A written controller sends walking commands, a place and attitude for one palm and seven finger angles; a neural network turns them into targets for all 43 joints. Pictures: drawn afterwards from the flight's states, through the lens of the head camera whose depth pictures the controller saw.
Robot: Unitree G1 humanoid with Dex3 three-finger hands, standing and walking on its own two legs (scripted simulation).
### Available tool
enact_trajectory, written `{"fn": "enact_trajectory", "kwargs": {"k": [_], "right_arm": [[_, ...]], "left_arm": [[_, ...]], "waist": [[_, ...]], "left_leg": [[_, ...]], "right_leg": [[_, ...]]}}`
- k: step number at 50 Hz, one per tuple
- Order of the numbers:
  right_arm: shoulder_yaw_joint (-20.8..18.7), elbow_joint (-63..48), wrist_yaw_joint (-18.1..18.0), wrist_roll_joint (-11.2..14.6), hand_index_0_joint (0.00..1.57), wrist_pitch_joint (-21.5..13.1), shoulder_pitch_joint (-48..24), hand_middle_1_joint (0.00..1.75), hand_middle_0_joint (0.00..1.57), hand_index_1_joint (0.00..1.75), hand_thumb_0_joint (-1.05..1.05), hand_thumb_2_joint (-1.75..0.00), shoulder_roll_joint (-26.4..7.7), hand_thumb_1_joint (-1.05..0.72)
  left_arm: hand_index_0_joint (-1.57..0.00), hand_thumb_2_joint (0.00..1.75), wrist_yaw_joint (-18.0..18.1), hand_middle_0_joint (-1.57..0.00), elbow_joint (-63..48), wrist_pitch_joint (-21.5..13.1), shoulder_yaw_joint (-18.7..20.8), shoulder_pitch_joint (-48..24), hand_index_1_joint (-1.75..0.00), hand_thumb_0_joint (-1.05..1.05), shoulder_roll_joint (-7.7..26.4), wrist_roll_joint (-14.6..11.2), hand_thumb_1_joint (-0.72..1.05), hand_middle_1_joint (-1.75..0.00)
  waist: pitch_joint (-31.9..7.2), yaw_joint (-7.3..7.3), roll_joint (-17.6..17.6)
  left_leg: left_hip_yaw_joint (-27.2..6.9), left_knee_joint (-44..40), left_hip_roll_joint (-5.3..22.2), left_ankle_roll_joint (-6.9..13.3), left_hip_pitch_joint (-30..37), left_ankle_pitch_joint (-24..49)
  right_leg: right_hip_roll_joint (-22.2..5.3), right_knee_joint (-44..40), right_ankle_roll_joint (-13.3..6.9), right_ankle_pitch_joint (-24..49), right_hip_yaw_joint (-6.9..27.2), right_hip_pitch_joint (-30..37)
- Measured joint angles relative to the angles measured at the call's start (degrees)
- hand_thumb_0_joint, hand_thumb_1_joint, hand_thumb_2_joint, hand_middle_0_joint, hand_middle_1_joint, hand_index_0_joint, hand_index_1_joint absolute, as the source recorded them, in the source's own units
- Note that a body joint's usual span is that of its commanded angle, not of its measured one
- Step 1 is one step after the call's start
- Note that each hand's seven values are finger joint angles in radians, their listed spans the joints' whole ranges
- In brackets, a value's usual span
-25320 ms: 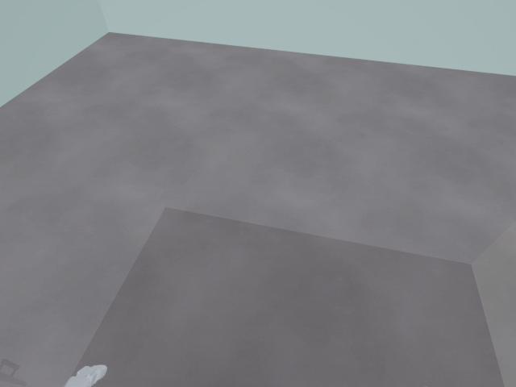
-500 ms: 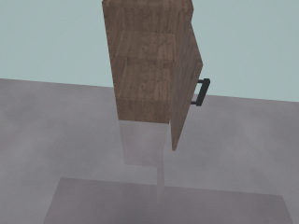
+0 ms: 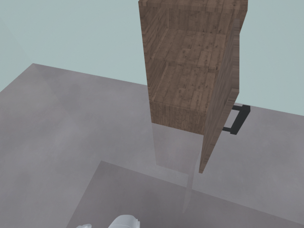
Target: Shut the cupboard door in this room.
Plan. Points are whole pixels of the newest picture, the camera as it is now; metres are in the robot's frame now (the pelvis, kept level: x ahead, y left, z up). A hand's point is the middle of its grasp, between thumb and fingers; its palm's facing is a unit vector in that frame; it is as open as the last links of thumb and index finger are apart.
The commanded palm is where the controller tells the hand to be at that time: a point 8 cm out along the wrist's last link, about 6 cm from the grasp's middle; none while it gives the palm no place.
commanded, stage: stand and wait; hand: left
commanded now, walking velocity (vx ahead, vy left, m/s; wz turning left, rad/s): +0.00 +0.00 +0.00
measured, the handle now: (232, 119) +0.46 -0.23 -0.05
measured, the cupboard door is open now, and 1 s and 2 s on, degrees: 93 93 93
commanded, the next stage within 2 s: turn or walk to find it in 0.30 s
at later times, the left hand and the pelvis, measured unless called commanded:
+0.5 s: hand out of the picture +0.02 +0.23 -0.17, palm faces +0.10 -0.97 -0.22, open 7.4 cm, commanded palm none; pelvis +0.02 +0.03 +0.01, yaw +3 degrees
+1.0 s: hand out of the picture -0.01 +0.23 -0.17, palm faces +0.27 -0.93 -0.25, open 7.4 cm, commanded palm none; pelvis +0.00 +0.02 +0.00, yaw +15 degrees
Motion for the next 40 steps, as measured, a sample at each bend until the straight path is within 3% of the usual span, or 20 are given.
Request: {"fn": "enact_trajectory", "kwargs": {"k": [7, 10, 12, 14, 18, 23, 27, 29, 31, 33, 35, 37, 40], "right_arm": [[1.38, -0.87, -0.04, 0.20, 0.19, -0.35, -3.66, 0.30, 0.19, 0.30, 0.01, -0.90, 0.51, -0.91], [2.39, -0.72, -0.07, 0.31, 0.19, -1.19, -4.13, 0.30, 0.19, 0.30, 0.01, -0.90, 1.67, -0.91], [2.98, -0.10, -0.16, 0.14, 0.19, -2.08, -4.01, 0.30, 0.19, 0.30, 0.01, -0.90, 3.29, -0.91], [3.91, 0.58, -0.21, -0.11, 0.19, -2.15, -3.47, 0.30, 0.19, 0.30, 0.01, -0.90, 5.13, -0.91], [4.62, 1.95, -1.12, 0.10, 0.20, -2.26, -2.34, 0.30, 0.20, 0.30, 0.00, -0.90, 7.28, -0.91], [3.54, 2.32, -1.58, 0.18, 0.20, -2.63, -2.08, 0.30, 0.20, 0.30, -0.02, -0.90, 6.42, -0.94], [2.87, 3.07, -1.32, -0.05, 0.20, -1.94, -0.59, 0.30, 0.20, 0.30, -0.01, -0.90, 5.33, -0.93], [2.48, 3.51, -1.18, 0.00, 0.20, -1.49, 0.52, 0.30, 0.20, 0.30, -0.01, -0.90, 4.76, -0.92], [2.01, 3.99, -0.96, 0.33, 0.20, -0.99, 1.66, 0.30, 0.20, 0.30, 0.00, -0.90, 3.83, -0.92], [1.49, 4.18, -0.80, 0.40, 0.20, 0.04, 2.63, 0.30, 0.20, 0.30, 0.00, -0.90, 2.94, -0.92], [1.06, 4.30, -0.60, 0.23, 0.20, 1.09, 3.16, 0.30, 0.20, 0.30, 0.00, -0.90, 2.36, -0.91], [0.76, 4.19, -0.30, 0.09, 0.20, 1.63, 3.07, 0.30, 0.20, 0.30, 0.01, -0.90, 1.82, -0.91], [0.57, 3.52, 0.16, 0.05, 0.20, 1.81, 2.78, 0.30, 0.20, 0.30, 0.01, -0.90, 1.31, -0.91]], "left_arm": [[-0.20, 0.90, -0.23, -0.20, 3.14, 0.45, 0.31, 4.70, -0.30, 0.01, 2.52, 0.61, 0.91, -0.30], [-0.20, 0.90, -0.25, -0.20, 4.96, 0.83, 0.35, 6.40, -0.30, 0.01, 3.32, 0.25, 0.91, -0.30], [-0.20, 0.90, -0.15, -0.20, 6.33, 1.65, 0.42, 6.92, -0.30, 0.01, 4.17, -0.32, 0.91, -0.30], [-0.20, 0.90, 0.03, -0.20, 7.55, 2.50, 0.31, 7.34, -0.30, 0.01, 4.76, -0.55, 0.91, -0.30], [-0.19, 0.90, -0.25, -0.20, 9.09, 3.23, -0.29, 7.14, -0.29, 0.01, 4.04, -0.49, 0.91, -0.30], [-0.20, 0.90, -0.42, -0.20, 8.56, 3.05, -0.37, 4.83, -0.29, 0.01, 2.84, -0.65, 0.91, -0.30], [-0.20, 0.90, -0.26, -0.20, 6.90, 2.70, -0.05, 2.09, -0.29, 0.01, 2.67, -0.76, 0.91, -0.30], [-0.20, 0.90, -0.18, -0.20, 5.81, 2.18, 0.08, 1.02, -0.29, 0.01, 2.73, -0.81, 0.91, -0.30], [-0.20, 0.90, 0.01, -0.20, 4.99, 1.33, 0.18, 0.24, -0.29, 0.01, 2.40, -0.55, 0.91, -0.30], [-0.20, 0.90, -0.02, -0.20, 3.89, 0.74, -0.01, -0.06, -0.30, 0.01, 1.94, -0.26, 0.91, -0.30], [-0.20, 0.90, 0.08, -0.20, 2.79, 0.53, 0.10, 0.14, -0.30, 0.01, 1.69, -0.24, 0.91, -0.30], [-0.20, 0.90, 0.17, -0.20, 2.17, 0.72, 0.07, 0.33, -0.30, 0.01, 1.54, -0.28, 0.91, -0.30], [-0.20, 0.90, 0.03, -0.20, 1.78, 0.98, -0.09, 0.69, -0.30, 0.01, 1.47, -0.13, 0.91, -0.30]], "waist": [[-1.26, 2.81, -1.86], [-1.78, 3.43, -2.10], [-1.73, 3.69, -3.56], [-1.94, 4.14, -5.02], [-2.48, 3.42, -4.32], [-1.92, 1.86, -3.20], [-1.70, 0.70, -2.51], [-1.81, 0.25, -2.22], [-1.88, -0.16, -0.96], [-1.87, -0.60, 0.06], [-1.98, -0.51, -0.11], [-1.58, -0.54, -0.26], [-0.94, -1.00, -0.44]], "left_leg": [[0.97, -18.41, 0.58, -0.31, 5.52, 0.42], [2.09, -30.75, 0.42, 0.05, 10.92, 6.22], [2.72, -34.05, -0.36, 2.00, 13.19, 7.19], [3.43, -34.98, -1.14, 3.75, 14.68, 6.64], [3.25, -39.55, -1.66, 4.85, 17.24, 8.61], [2.56, -41.93, -2.69, 5.05, 17.01, 10.48], [1.28, -41.24, -3.26, 4.48, 15.30, 10.84], [0.54, -39.90, -3.64, 3.87, 14.07, 10.52], [-0.52, -36.52, -3.40, 3.04, 12.19, 9.37], [-1.00, -27.68, -3.48, 1.99, 8.75, 1.49], [-0.70, -16.34, -3.67, 1.24, 4.74, -2.50], [-0.30, -7.91, -2.89, 0.48, 1.87, -2.26], [-0.05, -3.95, -1.13, -0.64, 0.16, -0.68]], "right_leg": [[0.25, -2.46, 0.60, 0.25, -1.19, 1.96], [0.57, -1.09, 1.56, -0.69, -1.73, 1.99], [-0.07, 1.09, 2.60, -2.33, -1.02, 1.84], [0.21, 4.06, 3.64, -8.66, 1.97, 1.59], [0.86, 10.13, 4.42, -11.98, 5.73, 0.93], [0.73, 11.47, 5.34, -12.41, 7.77, 0.71], [1.60, 8.09, 5.44, -11.48, 7.74, 1.73], [2.08, 2.69, 5.37, -7.60, 7.22, 3.49], [2.69, -1.72, 3.85, -3.00, 5.97, 5.22], [2.62, -0.97, 1.68, -4.41, 4.44, 5.42], [1.85, -1.19, 0.75, -5.12, 3.60, 5.80], [1.29, -1.90, 0.61, -4.80, 3.00, 6.37], [0.52, -2.47, 0.83, -4.36, 1.82, 6.89]]}}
